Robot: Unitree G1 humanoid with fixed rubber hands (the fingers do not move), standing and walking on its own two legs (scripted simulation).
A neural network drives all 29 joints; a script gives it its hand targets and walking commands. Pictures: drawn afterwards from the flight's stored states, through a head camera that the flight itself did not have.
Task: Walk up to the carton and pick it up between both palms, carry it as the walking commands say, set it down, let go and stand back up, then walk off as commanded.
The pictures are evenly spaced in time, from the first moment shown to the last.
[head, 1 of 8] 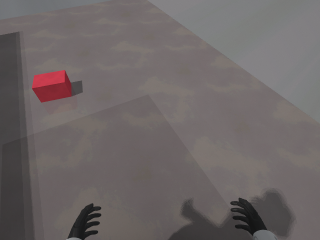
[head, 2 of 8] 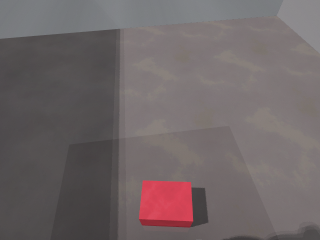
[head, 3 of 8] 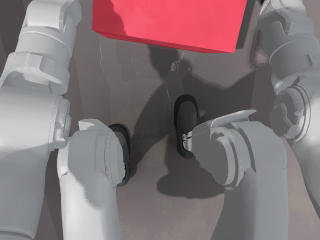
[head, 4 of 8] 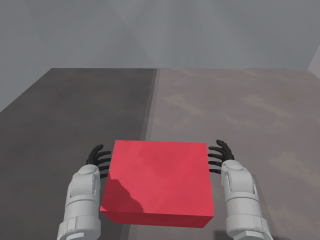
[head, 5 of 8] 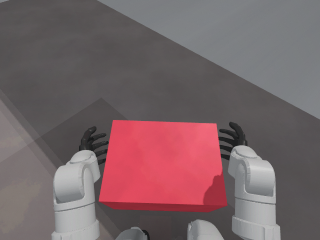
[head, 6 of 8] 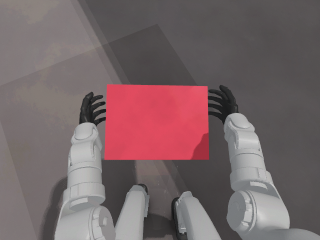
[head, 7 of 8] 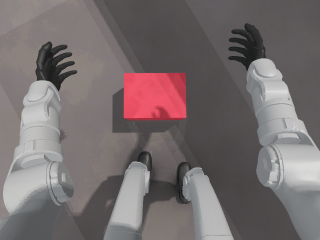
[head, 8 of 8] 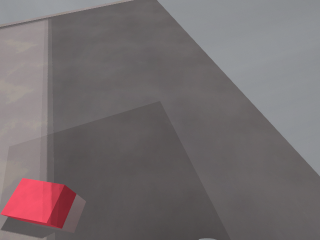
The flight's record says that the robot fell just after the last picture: no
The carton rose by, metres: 0.69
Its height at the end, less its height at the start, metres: +0.00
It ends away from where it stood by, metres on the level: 1.83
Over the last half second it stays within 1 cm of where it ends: yes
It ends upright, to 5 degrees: yes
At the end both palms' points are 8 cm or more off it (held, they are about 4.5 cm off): yes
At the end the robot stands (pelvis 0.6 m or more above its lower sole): yes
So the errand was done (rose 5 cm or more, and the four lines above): yes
